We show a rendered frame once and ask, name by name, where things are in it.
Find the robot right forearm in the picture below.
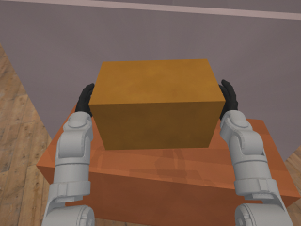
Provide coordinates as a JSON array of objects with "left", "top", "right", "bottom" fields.
[{"left": 219, "top": 110, "right": 293, "bottom": 226}]

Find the robot right upper arm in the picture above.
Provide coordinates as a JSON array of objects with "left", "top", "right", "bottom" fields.
[{"left": 234, "top": 203, "right": 293, "bottom": 226}]

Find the robot right hand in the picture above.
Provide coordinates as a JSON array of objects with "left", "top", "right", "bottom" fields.
[{"left": 218, "top": 79, "right": 238, "bottom": 120}]

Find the robot left hand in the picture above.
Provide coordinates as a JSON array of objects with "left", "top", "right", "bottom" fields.
[{"left": 74, "top": 83, "right": 95, "bottom": 117}]

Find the carton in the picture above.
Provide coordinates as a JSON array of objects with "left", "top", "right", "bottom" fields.
[{"left": 88, "top": 58, "right": 226, "bottom": 151}]

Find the robot left upper arm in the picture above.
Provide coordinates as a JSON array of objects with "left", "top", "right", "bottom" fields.
[{"left": 42, "top": 204, "right": 95, "bottom": 226}]

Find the robot left forearm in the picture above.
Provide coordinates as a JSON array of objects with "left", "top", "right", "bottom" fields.
[{"left": 41, "top": 111, "right": 94, "bottom": 226}]

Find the pedestal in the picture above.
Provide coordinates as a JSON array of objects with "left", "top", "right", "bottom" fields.
[{"left": 36, "top": 103, "right": 301, "bottom": 226}]

